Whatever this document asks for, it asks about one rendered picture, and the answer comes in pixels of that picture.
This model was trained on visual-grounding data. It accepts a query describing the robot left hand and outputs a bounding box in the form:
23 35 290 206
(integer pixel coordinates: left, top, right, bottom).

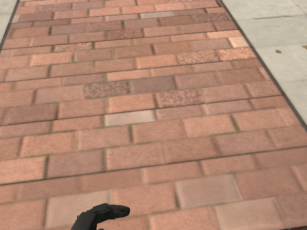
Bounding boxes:
71 203 130 230

